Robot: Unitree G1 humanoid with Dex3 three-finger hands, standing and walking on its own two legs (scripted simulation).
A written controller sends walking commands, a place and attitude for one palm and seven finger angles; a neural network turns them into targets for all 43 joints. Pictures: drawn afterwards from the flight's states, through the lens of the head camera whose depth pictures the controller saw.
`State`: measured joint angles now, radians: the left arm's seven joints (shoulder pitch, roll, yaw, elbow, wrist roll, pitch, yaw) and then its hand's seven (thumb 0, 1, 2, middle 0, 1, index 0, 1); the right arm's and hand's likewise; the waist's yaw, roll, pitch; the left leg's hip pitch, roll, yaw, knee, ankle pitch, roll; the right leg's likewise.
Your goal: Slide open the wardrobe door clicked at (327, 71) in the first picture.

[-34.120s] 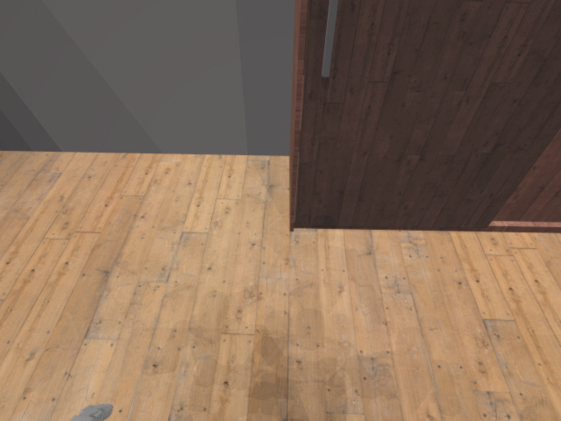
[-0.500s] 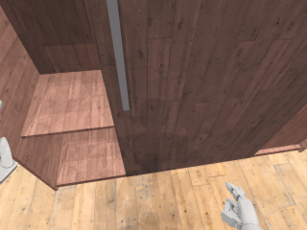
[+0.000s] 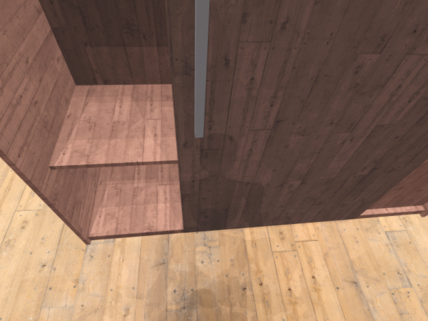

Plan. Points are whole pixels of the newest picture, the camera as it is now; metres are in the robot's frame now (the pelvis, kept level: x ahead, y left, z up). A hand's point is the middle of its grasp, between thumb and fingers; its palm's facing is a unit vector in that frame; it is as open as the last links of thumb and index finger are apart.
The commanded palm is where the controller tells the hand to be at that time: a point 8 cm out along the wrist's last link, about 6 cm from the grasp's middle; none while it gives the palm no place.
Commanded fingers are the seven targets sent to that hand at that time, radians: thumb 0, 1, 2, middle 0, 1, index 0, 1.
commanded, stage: let the arm hang, fingers relaxed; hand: left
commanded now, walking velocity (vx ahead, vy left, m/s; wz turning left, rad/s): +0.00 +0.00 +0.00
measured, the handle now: (199, 69) +0.53 +0.07 +0.18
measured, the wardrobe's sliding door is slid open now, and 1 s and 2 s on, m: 0.43 0.43 0.43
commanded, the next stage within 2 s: look to check the result in 0.64 s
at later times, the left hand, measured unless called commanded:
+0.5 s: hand out of the picture +0.00 +0.17 -0.17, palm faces -0.02 -0.98 -0.18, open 7.3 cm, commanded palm none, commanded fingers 0.00 0.90 0.90 -0.20 -0.30 -0.20 -0.30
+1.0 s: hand out of the picture +0.00 +0.16 -0.17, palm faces -0.01 -0.98 -0.20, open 7.4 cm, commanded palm none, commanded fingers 0.00 0.90 0.90 -0.20 -0.30 -0.20 -0.30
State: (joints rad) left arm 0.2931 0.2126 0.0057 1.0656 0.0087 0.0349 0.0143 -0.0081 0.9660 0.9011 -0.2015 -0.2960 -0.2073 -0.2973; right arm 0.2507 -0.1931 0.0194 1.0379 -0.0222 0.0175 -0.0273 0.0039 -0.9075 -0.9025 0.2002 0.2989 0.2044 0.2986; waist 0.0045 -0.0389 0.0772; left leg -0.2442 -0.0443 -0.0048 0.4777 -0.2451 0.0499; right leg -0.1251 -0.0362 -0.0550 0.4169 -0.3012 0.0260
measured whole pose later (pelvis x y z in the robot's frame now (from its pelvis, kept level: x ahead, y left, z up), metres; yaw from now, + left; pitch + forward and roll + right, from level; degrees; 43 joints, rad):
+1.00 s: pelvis -0.01 -0.02 +0.00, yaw -1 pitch +0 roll +0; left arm 0.24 0.16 0.00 1.15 0.01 0.00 0.03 0.00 0.91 0.90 -0.20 -0.30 -0.20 -0.30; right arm 0.22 -0.17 0.01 1.14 -0.02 -0.01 -0.04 0.00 -0.91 -0.90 0.20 0.30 0.20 0.30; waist -0.01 0.01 0.06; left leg -0.19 -0.03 0.01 0.39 -0.19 0.03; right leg -0.10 -0.02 -0.04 0.39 -0.28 0.01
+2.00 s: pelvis +0.00 -0.05 +0.01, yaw -1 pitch -1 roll +1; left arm 0.15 0.25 0.02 1.13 0.01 -0.01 0.02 0.00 0.90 0.90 -0.20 -0.30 -0.20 -0.30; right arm 0.14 -0.27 0.00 1.13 -0.02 -0.01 -0.03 0.00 -0.91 -0.90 0.20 0.30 0.21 0.30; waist -0.01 0.01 0.05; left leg -0.13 0.01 0.00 0.33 -0.18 -0.02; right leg -0.05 0.02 -0.05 0.33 -0.26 -0.04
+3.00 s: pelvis +0.00 -0.05 +0.01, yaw -2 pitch -1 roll +1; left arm 0.10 0.31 0.02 1.12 0.01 -0.01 0.01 0.00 0.90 0.90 -0.20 -0.30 -0.21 -0.30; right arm 0.10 -0.32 0.00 1.12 -0.02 0.00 -0.02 0.00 -0.91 -0.90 0.20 0.30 0.21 0.30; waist -0.01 0.01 0.06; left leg -0.12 0.02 0.00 0.30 -0.17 -0.02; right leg -0.03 0.03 -0.04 0.29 -0.24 -0.04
